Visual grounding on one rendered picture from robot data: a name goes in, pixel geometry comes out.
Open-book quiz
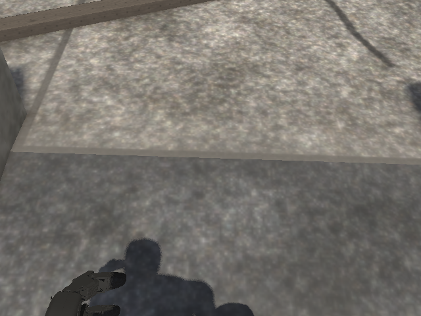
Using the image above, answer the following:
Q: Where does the left robot hand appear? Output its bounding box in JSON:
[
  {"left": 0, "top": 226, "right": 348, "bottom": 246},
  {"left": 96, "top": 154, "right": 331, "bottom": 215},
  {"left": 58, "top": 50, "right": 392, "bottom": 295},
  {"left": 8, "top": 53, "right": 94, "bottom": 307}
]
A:
[{"left": 45, "top": 271, "right": 126, "bottom": 316}]

